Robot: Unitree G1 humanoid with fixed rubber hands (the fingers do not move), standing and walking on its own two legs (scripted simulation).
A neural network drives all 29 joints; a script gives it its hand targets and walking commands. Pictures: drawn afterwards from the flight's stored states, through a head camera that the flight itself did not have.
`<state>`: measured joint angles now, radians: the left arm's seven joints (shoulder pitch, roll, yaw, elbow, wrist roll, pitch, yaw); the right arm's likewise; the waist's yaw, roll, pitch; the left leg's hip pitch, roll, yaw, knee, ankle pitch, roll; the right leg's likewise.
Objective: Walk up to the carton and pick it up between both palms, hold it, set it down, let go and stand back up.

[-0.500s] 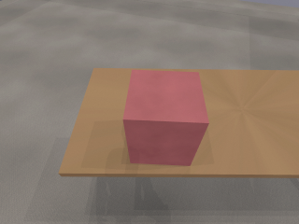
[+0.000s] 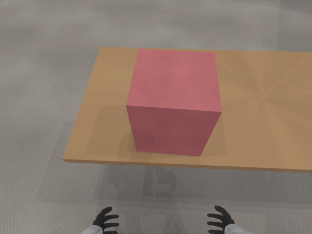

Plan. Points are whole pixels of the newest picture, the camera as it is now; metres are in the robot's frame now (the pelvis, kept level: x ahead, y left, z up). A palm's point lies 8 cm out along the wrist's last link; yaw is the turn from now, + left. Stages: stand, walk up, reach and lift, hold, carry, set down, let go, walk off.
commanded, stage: reach and lift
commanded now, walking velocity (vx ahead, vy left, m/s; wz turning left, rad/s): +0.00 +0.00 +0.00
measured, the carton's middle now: (171, 106) +0.47 -0.02 +0.01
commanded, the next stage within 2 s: none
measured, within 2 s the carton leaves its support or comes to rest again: neither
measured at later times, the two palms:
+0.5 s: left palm out of the picture +0.11 +0.20 -0.10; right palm out of the picture +0.11 -0.19 -0.10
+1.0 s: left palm (89, 213) +0.18 +0.19 -0.08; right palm (242, 222) +0.17 -0.20 -0.08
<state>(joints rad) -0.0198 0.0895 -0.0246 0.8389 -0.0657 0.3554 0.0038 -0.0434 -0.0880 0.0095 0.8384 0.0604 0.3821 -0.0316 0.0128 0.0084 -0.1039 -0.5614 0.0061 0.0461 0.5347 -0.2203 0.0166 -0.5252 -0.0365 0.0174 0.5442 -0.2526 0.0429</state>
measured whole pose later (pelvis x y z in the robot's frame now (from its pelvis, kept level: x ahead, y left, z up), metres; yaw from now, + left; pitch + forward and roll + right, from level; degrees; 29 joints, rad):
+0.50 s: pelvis -0.06 -0.02 +0.00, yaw +1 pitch +3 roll +0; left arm 0.05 0.17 0.01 0.70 -0.06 0.23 -0.04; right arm 0.10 -0.05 0.03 0.59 0.06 0.30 -0.13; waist -0.01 0.01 -0.03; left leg -0.42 0.02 0.02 0.50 -0.14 0.00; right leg -0.38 -0.02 -0.01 0.52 -0.20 0.01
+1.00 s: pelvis -0.03 -0.01 +0.00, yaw +1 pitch +2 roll -1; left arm -0.03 0.13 0.00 0.75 -0.06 -0.02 0.04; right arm 0.01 -0.09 -0.01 0.73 0.06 0.00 -0.07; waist -0.01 0.01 -0.04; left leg -0.41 0.02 0.01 0.62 -0.25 0.01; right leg -0.36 -0.02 0.00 0.61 -0.29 0.02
